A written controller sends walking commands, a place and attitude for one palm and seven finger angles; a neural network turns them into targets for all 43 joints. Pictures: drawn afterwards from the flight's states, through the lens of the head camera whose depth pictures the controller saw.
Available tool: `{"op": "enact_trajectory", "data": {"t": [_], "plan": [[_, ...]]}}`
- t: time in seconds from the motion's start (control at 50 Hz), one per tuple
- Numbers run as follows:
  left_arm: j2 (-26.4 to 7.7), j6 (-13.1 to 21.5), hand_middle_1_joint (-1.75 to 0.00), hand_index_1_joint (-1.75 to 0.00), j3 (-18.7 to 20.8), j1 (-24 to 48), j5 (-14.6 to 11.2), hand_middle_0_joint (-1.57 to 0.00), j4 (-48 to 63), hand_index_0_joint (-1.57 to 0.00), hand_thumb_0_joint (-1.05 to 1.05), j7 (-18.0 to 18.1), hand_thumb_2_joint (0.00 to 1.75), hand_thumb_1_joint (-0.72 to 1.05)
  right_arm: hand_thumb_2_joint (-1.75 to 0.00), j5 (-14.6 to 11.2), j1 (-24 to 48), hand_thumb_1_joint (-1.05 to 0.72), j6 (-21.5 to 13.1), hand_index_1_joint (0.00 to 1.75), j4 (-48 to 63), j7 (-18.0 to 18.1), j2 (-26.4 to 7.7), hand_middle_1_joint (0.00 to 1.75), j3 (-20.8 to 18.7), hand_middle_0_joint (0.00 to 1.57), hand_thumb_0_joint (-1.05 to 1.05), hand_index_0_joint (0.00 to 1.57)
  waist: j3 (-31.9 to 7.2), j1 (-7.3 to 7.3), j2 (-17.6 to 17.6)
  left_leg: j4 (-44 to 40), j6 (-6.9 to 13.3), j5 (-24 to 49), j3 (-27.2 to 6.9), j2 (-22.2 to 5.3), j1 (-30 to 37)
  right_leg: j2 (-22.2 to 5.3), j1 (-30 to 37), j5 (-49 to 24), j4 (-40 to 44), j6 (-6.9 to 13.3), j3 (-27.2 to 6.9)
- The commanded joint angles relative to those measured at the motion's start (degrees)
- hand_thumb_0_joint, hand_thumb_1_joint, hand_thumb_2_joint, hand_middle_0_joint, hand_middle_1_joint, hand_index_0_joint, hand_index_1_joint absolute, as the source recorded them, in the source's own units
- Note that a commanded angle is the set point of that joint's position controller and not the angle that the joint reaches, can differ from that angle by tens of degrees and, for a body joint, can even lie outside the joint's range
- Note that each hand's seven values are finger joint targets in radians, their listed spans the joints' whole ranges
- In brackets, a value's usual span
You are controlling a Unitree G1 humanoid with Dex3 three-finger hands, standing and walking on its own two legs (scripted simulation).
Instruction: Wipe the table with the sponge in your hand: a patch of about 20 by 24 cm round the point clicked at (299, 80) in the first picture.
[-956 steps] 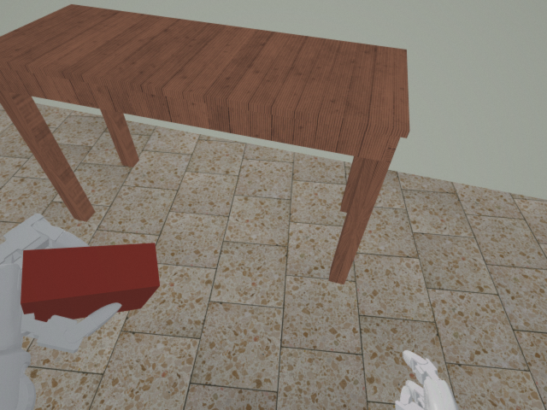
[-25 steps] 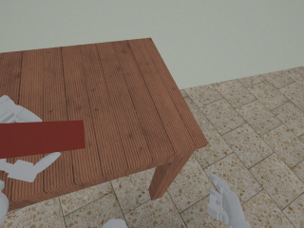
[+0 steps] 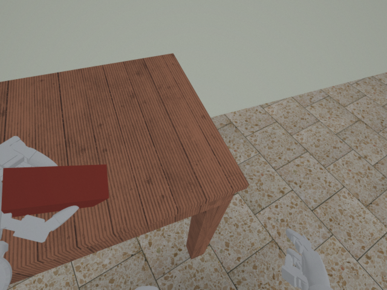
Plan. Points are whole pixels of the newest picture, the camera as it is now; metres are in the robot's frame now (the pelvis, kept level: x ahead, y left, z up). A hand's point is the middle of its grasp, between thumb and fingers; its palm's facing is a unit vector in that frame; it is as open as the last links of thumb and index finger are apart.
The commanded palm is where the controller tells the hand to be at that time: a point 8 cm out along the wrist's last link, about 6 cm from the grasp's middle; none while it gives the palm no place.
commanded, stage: come to a stop and stand still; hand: left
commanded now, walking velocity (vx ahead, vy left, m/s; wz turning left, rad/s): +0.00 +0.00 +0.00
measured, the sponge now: (71, 189) +0.24 +0.21 +0.13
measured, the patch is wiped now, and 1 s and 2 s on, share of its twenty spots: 0.00 0.00 0.00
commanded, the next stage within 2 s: look again from close up in 0.98 s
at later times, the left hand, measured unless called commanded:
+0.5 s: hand (29, 177) +0.23 +0.26 +0.17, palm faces +0.38 -0.83 -0.41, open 9.4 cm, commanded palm +0.16 +0.28 +0.18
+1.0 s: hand (26, 191) +0.22 +0.26 +0.15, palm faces +0.38 -0.86 -0.35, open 9.4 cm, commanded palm +0.16 +0.29 +0.18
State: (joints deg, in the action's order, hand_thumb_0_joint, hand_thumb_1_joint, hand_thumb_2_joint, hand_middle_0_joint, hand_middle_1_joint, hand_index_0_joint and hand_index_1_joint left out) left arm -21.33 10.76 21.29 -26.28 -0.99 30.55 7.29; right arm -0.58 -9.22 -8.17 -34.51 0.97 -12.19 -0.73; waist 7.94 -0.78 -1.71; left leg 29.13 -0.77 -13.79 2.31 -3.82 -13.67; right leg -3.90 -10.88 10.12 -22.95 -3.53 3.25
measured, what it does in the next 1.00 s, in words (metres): stands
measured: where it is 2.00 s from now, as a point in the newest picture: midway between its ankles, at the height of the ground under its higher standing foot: outside the picture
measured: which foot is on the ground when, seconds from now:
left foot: down 0.00-1.00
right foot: down 0.00-1.00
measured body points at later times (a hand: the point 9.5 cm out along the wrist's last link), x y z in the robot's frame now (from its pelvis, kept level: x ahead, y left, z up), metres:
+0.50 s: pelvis +0.00 +0.01 +0.00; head +0.03 +0.02 +0.45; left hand +0.21 +0.30 +0.19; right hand +0.18 -0.22 -0.07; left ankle +0.02 +0.12 -0.74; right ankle +0.02 -0.16 -0.74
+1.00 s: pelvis -0.01 +0.01 +0.00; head +0.02 +0.05 +0.45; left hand +0.19 +0.31 +0.17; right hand +0.17 -0.21 -0.07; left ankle +0.02 +0.12 -0.74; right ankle +0.02 -0.16 -0.74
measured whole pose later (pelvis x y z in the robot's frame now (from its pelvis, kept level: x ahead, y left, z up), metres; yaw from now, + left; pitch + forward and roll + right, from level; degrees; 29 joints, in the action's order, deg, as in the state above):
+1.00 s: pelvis -0.01 +0.01 +0.00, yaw -1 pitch -2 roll -1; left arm -20.4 12.8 20.3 -21.8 -0.4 26.0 6.0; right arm -0.4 -11.2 -9.6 -34.4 1.1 -9.6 0.5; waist 5.5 -1.8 -3.6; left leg 29.2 0.4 -13.4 3.9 -2.7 -13.6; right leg -4.9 -11.5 9.4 -23.4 -4.0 1.4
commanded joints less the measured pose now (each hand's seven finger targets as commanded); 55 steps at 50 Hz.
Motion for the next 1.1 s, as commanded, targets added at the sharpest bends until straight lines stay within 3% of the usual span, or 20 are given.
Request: {"op": "enact_trajectory", "data": {"t": [0.0,0.06,0.08,0.16,0.18,0.24,0.26,0.28,0.3,0.32,0.36,0.38,0.44,0.52,0.56,0.62,0.78,0.88,0.96,1.08], "plan": [[-9.46,3.77,-1.6,-1.6,6.16,3.34,-1.1,-1.2,15.21,-1.2,0.0,1.58,1.3,0.1,-0.9,-0.05,4.6,-0.9,-3.42,0.3,9.14,0.46,-7.33,0.3,-2.77,0.2,0.0,0.2,-13.19,0.28,4.89,-5.5,1.58,5.9,-1.43,-0.48,1.72,0.22,7.0,-8.37,1.47,3.54,-2.59],[-10.93,3.44,-1.6,-1.6,7.68,1.14,-1.06,-1.2,13.45,-1.2,0.0,1.77,1.3,0.1,-0.9,-0.11,5.08,-0.9,-3.46,0.3,8.77,0.6,-7.28,0.3,-2.73,0.2,0.0,0.2,-12.1,0.12,5.89,-5.89,1.57,5.58,-1.6,-0.67,1.96,0.2,5.94,-7.35,1.76,3.47,-2.78],[-8.47,3.61,-1.6,-1.6,5.81,1.7,-1.27,-1.2,13.8,-1.2,0.0,1.54,1.3,0.1,-0.9,-0.02,4.61,-0.9,-3.24,0.3,8.89,0.5,-6.68,0.3,-2.51,0.2,0.0,0.2,-12.17,0.27,4.71,-5.81,1.62,5.47,-1.41,-0.75,1.41,0.12,6.63,-7.47,1.85,3.48,-2.48],[-10.42,3.18,-1.6,-1.6,7.86,-0.13,-1.45,-1.2,12.03,-1.2,0.0,1.64,1.3,0.1,-0.9,-0.15,4.58,-0.9,-3.1,0.3,8.56,0.65,-7.26,0.3,-2.87,0.2,0.0,0.2,-12.39,0.29,3.49,-4.97,1.52,7.67,-1.48,-0.69,2.75,-0.25,6.03,-9.42,2.06,3.62,-3.47],[-7.92,3.25,-1.6,-1.6,5.68,0.48,-1.72,-1.2,12.57,-1.2,0.0,1.34,1.3,0.1,-0.9,-0.1,4.25,-0.9,-2.78,0.3,8.77,0.48,-6.76,0.3,-2.6,0.2,0.0,0.2,-12.14,0.48,3.39,-5.31,1.54,7.6,-1.53,-0.89,2.19,-0.27,6.54,-9.14,1.93,3.57,-2.92],[-8.8,3.1,-1.6,-1.6,6.31,1.33,-1.76,-1.2,12.41,-1.2,0.0,1.26,1.3,0.1,-0.9,-0.2,4.35,-0.9,-2.7,0.3,8.96,0.43,-6.95,0.3,-2.73,0.2,0.0,0.2,-11.7,0.37,2.66,-5.29,1.59,5.43,-1.45,-0.84,1.89,-0.41,6.08,-7.48,2.33,3.55,-3.47],[-9.78,2.95,-1.6,-1.6,7.04,0.77,-1.55,-1.2,12.23,-1.2,0.0,1.48,1.3,0.1,-0.9,-0.24,4.8,-0.9,-2.68,0.3,8.58,0.61,-7.22,0.3,-2.87,0.2,0.0,0.2,-11.49,0.41,4.47,-5.61,1.67,5.54,-1.43,-0.9,2.56,-0.31,5.29,-7.37,2.42,3.59,-3.83],[-53.22,8.85,-1.6,-1.6,38.86,57.7,5.64,-1.2,23.17,-1.2,0.0,0.1,1.3,0.1,-0.9,3.98,-2.14,-0.9,-4.45,0.3,6.44,1.23,-6.8,0.3,-3.61,0.2,0.0,0.2,-11.39,-3.71,-3.0,2.44,0.56,12.41,2.34,-1.07,-2.87,-0.99,2.15,-17.61,2.13,6.16,-6.39],[-17.49,6.76,-1.6,-1.6,15.33,22.48,1.43,-1.2,-9.34,-1.2,0.0,-2.04,1.3,0.1,-0.9,2.29,-1.38,-0.9,-4.38,0.3,3.67,1.19,-1.02,0.3,-1.6,0.2,0.0,0.2,-19.16,-0.59,-3.57,-3.46,0.39,12.03,1.11,3.37,1.39,-3.91,7.68,-24.5,-1.95,8.82,-7.03],[-11.57,6.56,-1.6,-1.6,9.71,12.82,0.21,-1.2,-6.12,-1.2,0.0,-2.55,1.3,0.1,-0.9,0.89,-2.08,-0.9,-5.54,0.3,9.28,0.96,-6.27,0.3,-3.39,0.2,0.0,0.2,-18.12,-2.66,4.93,-2.93,-0.06,16.83,2.5,2.17,6.39,-2.01,6.15,-27.12,-1.44,6.83,-9.94],[-5.54,7.46,-1.6,-1.6,2.47,6.75,-1.71,-1.2,3.45,-1.2,0.0,-2.18,1.3,0.1,-0.9,-0.1,1.27,-0.9,-5.67,0.3,8.79,-0.24,-5.8,0.3,-3.03,0.2,0.0,0.2,-20.49,-1.46,12.86,-4.77,1.67,22.9,0.31,-0.05,9.33,-0.63,6.4,-15.98,-4.18,4.82,-3.7],[-7.15,7.12,-1.6,-1.6,2.59,5.07,-1.4,-1.2,6.75,-1.2,0.0,-1.8,1.3,0.1,-0.9,0.14,1.26,-0.9,-5.54,0.3,9.53,-0.91,-6.57,0.3,-3.14,0.2,0.0,0.2,-19.68,-2.01,11.73,-4.29,1.73,23.82,0.02,-1.03,7.95,0.13,5.95,-14.21,-4.23,4.2,-2.92],[-8.87,6.19,-1.6,-1.6,4.01,2.86,-1.51,-1.2,8.27,-1.2,0.0,-0.95,1.3,0.1,-0.9,0.0,1.85,-0.9,-5.31,0.3,9.87,-1.39,-6.52,0.3,-2.77,0.2,0.0,0.2,-16.32,-1.8,2.05,-4.89,1.05,14.14,-0.18,-0.44,0.51,0.82,6.74,-9.67,-2.64,3.45,-2.05],[-11.37,6.21,-1.6,-1.6,7.77,6.71,-1.89,-1.2,7.64,-1.2,0.0,0.05,1.3,0.1,-0.9,-0.1,3.07,-0.9,-4.43,0.3,10.08,0.3,-6.04,0.3,-2.29,0.2,0.0,0.2,-12.21,-1.17,1.18,-7.44,1.27,1.22,-0.42,0.69,-2.02,1.15,3.3,-1.67,-0.81,3.37,-2.6],[-13.38,6.61,-1.6,-1.6,9.21,9.81,-1.77,-1.2,8.2,-1.2,0.0,0.3,1.3,0.1,-0.9,-0.07,3.44,-0.9,-4.17,0.3,9.59,1.18,-5.86,0.3,-2.01,0.2,0.0,0.2,-10.24,-0.72,3.42,-8.57,1.77,-4.39,-0.67,0.66,-2.46,1.32,1.36,2.22,0.32,3.46,-3.24],[-10.76,6.84,-1.6,-1.6,6.7,12.94,-1.42,-1.2,7.62,-1.2,0.0,0.06,1.3,0.1,-0.9,0.07,3.02,-0.9,-4.38,0.3,9.44,1.42,-5.6,0.3,-1.7,0.2,0.0,0.2,-9.77,-0.9,5.54,-8.91,1.89,-8.26,-0.53,0.95,-3.62,1.46,2.04,4.94,1.53,3.7,-4.04],[-6.55,6.1,-1.6,-1.6,2.04,12.66,-0.11,-1.2,8.16,-1.2,0.0,0.05,1.3,0.1,-0.9,0.32,2.41,-0.9,-5.39,0.3,8.08,0.77,-5.83,0.3,-1.74,0.2,0.0,0.2,-10.04,-0.62,6.32,-9.67,1.57,-7.89,-0.75,0.98,-2.92,2.31,3.08,4.67,2.36,3.52,-3.5],[-7.95,5.81,-1.6,-1.6,4.46,10.45,-0.27,-1.2,7.78,-1.2,0.0,0.27,1.3,0.1,-0.9,0.24,2.62,-0.9,-4.73,0.3,8.4,0.66,-5.67,0.3,-1.73,0.2,0.0,0.2,-9.63,-0.73,5.41,-10.2,1.36,-5.68,-1.36,0.62,-4.79,2.48,5.44,1.45,1.55,3.23,-2.63],[-9.26,5.96,-1.6,-1.6,6.11,8.46,-0.67,-1.2,10.48,-1.2,0.0,0.32,1.3,0.1,-0.9,-0.1,3.32,-0.9,-4.79,0.3,8.87,0.55,-5.32,0.3,-1.88,0.2,0.0,0.2,-11.29,-0.82,7.41,-9.49,1.15,-1.69,-0.62,0.5,-2.97,2.51,6.67,-3.05,0.43,3.07,-2.38],[-8.2,5.71,-1.6,-1.6,5.35,7.35,-0.86,-1.2,11.62,-1.2,0.0,0.44,1.3,0.1,-0.9,-0.05,2.47,-0.9,-4.59,0.3,8.66,0.41,-5.44,0.3,-2.16,0.2,0.0,0.2,-13.31,-0.66,5.44,-7.88,1.04,2.44,-0.67,0.49,-1.49,2.0,7.92,-6.97,-0.08,3.02,-2.39]]}}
